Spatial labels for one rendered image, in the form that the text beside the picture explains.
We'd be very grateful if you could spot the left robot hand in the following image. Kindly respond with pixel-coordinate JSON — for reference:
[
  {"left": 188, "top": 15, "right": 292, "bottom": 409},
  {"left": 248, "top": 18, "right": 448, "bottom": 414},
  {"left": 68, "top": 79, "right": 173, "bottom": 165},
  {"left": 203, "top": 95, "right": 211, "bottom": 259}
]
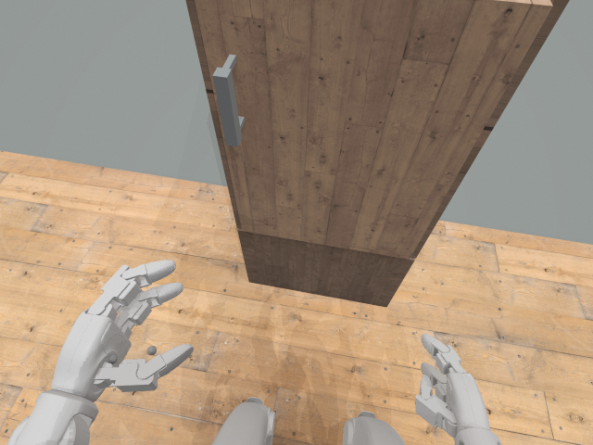
[{"left": 51, "top": 260, "right": 194, "bottom": 402}]

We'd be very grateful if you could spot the robot left thigh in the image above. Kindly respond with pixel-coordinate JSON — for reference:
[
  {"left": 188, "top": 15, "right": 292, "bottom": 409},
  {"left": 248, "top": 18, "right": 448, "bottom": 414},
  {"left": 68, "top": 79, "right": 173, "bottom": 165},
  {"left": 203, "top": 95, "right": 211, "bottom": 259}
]
[{"left": 211, "top": 402, "right": 275, "bottom": 445}]

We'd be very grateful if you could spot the right robot shin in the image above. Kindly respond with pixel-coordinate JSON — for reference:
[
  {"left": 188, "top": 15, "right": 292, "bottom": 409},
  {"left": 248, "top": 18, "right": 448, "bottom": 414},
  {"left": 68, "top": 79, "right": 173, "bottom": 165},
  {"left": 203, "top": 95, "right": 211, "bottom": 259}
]
[{"left": 356, "top": 411, "right": 376, "bottom": 419}]

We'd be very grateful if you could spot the handle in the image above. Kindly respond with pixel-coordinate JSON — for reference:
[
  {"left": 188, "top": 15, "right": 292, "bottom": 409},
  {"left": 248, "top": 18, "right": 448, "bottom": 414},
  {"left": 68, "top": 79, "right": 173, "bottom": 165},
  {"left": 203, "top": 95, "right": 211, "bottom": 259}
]
[{"left": 212, "top": 55, "right": 245, "bottom": 146}]

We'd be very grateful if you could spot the right robot hand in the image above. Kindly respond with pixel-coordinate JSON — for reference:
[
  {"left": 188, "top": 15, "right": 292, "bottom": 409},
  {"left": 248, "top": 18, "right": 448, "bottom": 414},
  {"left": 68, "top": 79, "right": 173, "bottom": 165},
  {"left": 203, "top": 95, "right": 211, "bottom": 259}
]
[{"left": 415, "top": 334, "right": 490, "bottom": 441}]

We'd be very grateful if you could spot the left robot forearm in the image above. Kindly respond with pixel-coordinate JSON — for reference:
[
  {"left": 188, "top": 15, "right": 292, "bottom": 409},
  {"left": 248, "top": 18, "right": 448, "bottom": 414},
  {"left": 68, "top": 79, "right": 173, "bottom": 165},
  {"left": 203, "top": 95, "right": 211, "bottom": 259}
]
[{"left": 6, "top": 390, "right": 99, "bottom": 445}]

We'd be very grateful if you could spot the cupboard door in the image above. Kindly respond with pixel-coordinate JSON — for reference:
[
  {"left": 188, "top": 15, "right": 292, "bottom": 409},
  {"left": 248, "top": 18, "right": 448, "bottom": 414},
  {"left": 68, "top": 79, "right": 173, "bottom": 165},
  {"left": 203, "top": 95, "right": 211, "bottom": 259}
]
[{"left": 195, "top": 0, "right": 553, "bottom": 259}]

